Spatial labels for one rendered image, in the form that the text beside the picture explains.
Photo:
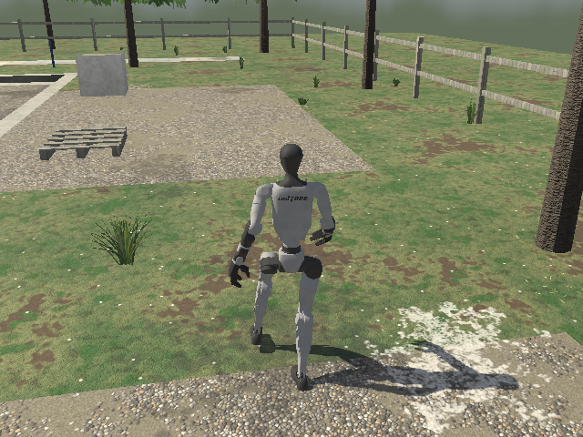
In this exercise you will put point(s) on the robot left foot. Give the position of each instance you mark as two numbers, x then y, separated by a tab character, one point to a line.
255	337

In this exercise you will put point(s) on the robot right forearm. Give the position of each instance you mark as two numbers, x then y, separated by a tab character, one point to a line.
328	232

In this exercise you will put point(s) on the robot left shin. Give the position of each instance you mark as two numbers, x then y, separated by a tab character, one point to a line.
259	308

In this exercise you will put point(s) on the robot left forearm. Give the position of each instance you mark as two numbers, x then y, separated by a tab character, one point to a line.
244	246

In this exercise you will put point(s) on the robot right hand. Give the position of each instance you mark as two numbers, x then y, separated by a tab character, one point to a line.
318	234

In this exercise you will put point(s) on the robot left hand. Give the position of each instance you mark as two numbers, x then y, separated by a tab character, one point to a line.
233	273

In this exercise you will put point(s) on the left robot upper arm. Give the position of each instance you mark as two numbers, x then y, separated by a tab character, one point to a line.
258	206

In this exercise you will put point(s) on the right robot upper arm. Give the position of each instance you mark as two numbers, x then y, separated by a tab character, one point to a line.
324	204

